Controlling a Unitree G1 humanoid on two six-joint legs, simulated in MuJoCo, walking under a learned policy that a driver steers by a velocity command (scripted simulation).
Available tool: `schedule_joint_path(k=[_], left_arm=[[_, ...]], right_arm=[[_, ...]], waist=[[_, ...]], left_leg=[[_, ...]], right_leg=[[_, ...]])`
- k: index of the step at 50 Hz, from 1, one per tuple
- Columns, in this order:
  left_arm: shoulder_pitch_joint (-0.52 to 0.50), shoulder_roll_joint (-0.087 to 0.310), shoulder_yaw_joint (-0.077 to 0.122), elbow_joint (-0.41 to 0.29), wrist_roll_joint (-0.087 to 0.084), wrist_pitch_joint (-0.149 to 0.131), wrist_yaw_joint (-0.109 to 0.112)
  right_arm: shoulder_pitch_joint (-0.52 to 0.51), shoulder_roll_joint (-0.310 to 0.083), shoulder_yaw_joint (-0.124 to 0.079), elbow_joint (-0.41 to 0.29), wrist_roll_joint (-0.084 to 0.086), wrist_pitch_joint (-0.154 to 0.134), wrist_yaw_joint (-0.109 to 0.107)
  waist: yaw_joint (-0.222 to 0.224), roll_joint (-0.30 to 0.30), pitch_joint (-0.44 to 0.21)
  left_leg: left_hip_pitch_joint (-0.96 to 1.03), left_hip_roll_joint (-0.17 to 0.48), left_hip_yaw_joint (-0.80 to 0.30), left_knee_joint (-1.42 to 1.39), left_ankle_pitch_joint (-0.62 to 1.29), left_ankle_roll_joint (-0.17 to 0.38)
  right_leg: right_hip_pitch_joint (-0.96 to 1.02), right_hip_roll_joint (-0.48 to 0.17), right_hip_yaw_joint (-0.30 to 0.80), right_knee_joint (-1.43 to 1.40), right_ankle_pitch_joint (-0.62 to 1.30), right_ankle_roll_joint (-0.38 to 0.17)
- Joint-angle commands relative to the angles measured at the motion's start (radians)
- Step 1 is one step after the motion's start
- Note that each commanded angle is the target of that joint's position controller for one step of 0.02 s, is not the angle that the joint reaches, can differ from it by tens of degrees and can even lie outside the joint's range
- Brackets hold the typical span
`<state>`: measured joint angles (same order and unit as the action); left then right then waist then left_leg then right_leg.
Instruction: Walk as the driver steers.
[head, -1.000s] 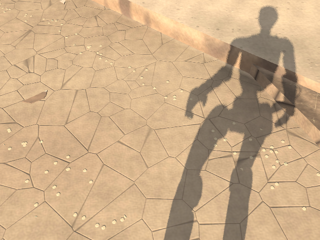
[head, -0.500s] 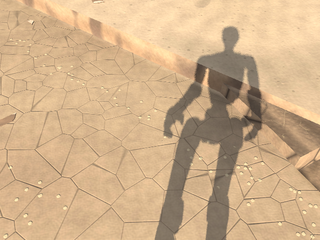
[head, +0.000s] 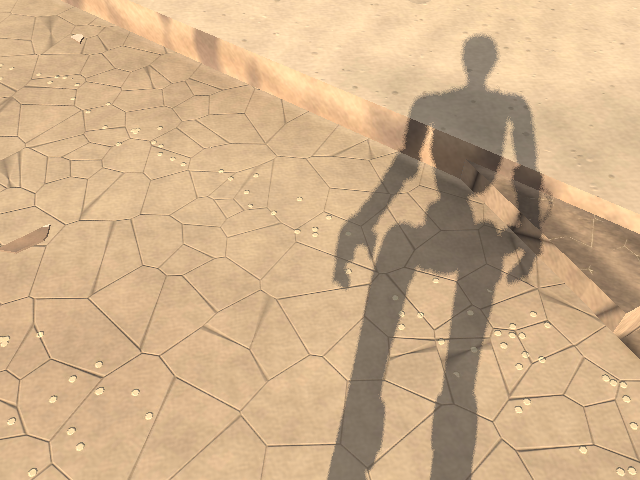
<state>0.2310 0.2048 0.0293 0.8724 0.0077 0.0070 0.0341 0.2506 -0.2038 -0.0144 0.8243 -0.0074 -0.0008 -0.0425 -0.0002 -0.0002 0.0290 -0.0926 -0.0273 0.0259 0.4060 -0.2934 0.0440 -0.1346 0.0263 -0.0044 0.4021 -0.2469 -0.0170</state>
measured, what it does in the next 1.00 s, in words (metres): stands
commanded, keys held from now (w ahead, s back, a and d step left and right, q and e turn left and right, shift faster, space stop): no key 0.82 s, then w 0.18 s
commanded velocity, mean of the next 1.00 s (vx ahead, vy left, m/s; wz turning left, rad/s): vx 0.03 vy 0.00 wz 0.00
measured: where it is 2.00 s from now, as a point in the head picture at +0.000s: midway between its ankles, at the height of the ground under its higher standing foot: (361, 470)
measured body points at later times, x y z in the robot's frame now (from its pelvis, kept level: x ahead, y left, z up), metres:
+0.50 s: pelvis -0.02 +0.01 +0.00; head -0.01 +0.01 +0.45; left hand -0.01 +0.24 -0.16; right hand -0.01 -0.23 -0.15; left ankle -0.05 +0.09 -0.74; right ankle -0.02 -0.11 -0.74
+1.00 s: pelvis +0.00 +0.01 +0.00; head +0.00 +0.01 +0.45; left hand -0.01 +0.24 -0.16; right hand -0.07 -0.22 -0.15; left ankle -0.05 +0.09 -0.74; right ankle -0.02 -0.10 -0.71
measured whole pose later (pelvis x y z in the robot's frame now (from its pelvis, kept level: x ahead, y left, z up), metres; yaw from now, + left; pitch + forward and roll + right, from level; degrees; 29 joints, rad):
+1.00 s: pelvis +0.00 +0.01 +0.00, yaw +0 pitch +1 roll +0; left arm 0.33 0.17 -0.01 1.13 0.03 0.00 0.01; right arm 0.44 -0.17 -0.01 1.11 -0.02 -0.01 -0.04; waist -0.03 0.01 -0.04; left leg -0.09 -0.06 0.02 0.34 -0.27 0.10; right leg -0.32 -0.01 -0.05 0.74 -0.42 -0.04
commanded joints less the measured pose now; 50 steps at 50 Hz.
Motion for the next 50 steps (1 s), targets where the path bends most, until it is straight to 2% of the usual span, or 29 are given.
schedule_joint_path(k=[1, 9, 20, 30, 41, 42, 43, 44, 46, 47, 48, 50], left_arm=[[0.025, 0.1, 0.02, -0.008, 0.0, -0.008, 0.005], [0.044, 0.097, 0.011, 0.093, -0.002, -0.005, 0.007], [0.071, 0.07, -0.013, 0.201, -0.001, -0.006, 0.007], [0.104, 0.045, -0.03, 0.259, -0.002, -0.007, 0.009], [0.135, 0.024, -0.041, 0.289, -0.003, -0.008, 0.011], [0.142, 0.019, -0.043, 0.293, -0.002, -0.008, 0.011], [0.139, 0.023, -0.04, 0.289, 0.0, -0.006, 0.01], [0.126, 0.029, -0.036, 0.277, 0.005, -0.004, 0.007], [0.069, 0.022, -0.033, 0.233, 0.026, -0.004, -0.008], [0.033, 0.013, -0.034, 0.208, 0.034, -0.009, -0.016], [0.0, 0.018, -0.031, 0.183, 0.035, -0.015, -0.024], [0.003, 0.033, -0.021, 0.159, 0.028, -0.037, -0.039]], right_arm=[[0.035, -0.098, -0.02, -0.014, -0.001, -0.009, -0.005], [0.056, -0.096, -0.008, 0.073, -0.004, -0.007, -0.008], [0.1, -0.073, 0.016, 0.173, -0.004, -0.009, -0.008], [0.139, -0.047, 0.031, 0.229, -0.003, -0.012, -0.01], [0.174, -0.026, 0.038, 0.261, -0.002, -0.016, -0.011], [0.186, -0.026, 0.038, 0.265, -0.003, -0.015, -0.011], [0.195, -0.046, 0.03, 0.267, -0.003, -0.012, -0.01], [0.218, -0.078, 0.016, 0.271, -0.001, -0.005, -0.01], [0.287, -0.122, -0.008, 0.284, -0.004, 0.007, -0.006], [0.312, -0.117, -0.014, 0.291, -0.008, 0.006, -0.003], [0.329, -0.104, -0.017, 0.299, -0.016, -0.002, 0.0], [0.307, -0.104, -0.023, 0.294, -0.017, -0.026, 0.005]], waist=[[-0.001, 0.012, -0.027], [0.002, 0.01, 0.002], [0.001, 0.007, 0.033], [0.001, 0.007, 0.045], [0.002, 0.007, 0.048], [-0.003, 0.011, 0.03], [-0.009, 0.031, 0.039], [-0.023, 0.067, 0.053], [-0.056, 0.126, 0.131], [-0.07, 0.137, 0.171], [-0.076, 0.126, 0.191], [-0.041, 0.072, 0.16]], left_leg=[[-0.007, 0.118, -0.099, -0.053, 0.381, 0.025], [-0.021, 0.12, -0.109, -0.091, 0.298, 0.032], [-0.046, 0.119, -0.12, -0.124, 0.207, 0.036], [-0.063, 0.116, -0.126, -0.135, 0.172, 0.039], [-0.065, 0.115, -0.129, -0.133, 0.189, 0.041], [-0.056, 0.109, -0.136, -0.15, 0.087, 0.045], [-0.061, 0.108, -0.157, -0.169, -0.052, 0.057], [-0.055, 0.123, -0.205, -0.193, -0.234, 0.089], [-0.053, 0.251, -0.375, -0.293, -0.538, 0.176], [-0.075, 0.311, -0.446, -0.333, -0.565, 0.214], [-0.061, 0.345, -0.482, -0.356, -0.511, 0.237], [0.001, 0.34, -0.441, -0.346, -0.375, 0.238]], right_leg=[[0.031, -0.097, 0.083, -0.04, 0.318, -0.023], [0.028, -0.101, 0.083, -0.084, 0.253, -0.022], [0.0, -0.103, 0.081, -0.109, 0.18, -0.018], [-0.027, -0.104, 0.076, -0.102, 0.15, -0.013], [-0.047, -0.106, 0.07, -0.087, 0.144, -0.008], [-0.047, -0.095, 0.062, -0.081, 0.089, -0.009], [-0.074, -0.07, 0.04, -0.045, 0.007, -0.012], [-0.136, -0.031, 0.001, 0.034, -0.112, -0.016], [-0.327, 0.002, -0.072, 0.207, -0.227, -0.025], [-0.385, -0.027, -0.07, 0.299, -0.219, -0.03], [-0.456, -0.054, -0.045, 0.401, -0.232, -0.034], [-0.527, -0.085, -0.014, 0.48, -0.198, -0.039]])
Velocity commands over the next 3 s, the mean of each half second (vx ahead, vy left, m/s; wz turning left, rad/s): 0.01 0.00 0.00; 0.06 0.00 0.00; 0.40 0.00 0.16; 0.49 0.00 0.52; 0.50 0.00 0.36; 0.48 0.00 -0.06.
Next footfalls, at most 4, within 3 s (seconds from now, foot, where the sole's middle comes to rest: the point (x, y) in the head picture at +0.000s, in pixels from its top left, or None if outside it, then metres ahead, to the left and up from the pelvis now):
1.20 right None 0.16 -0.14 -0.78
1.72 left None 0.47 0.03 -0.78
2.26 right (320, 344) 0.84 0.02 -0.78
2.80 left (195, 308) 0.95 0.34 -0.78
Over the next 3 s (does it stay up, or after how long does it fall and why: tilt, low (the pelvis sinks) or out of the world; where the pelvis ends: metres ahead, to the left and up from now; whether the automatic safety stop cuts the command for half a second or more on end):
stays up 0.94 0.25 0.00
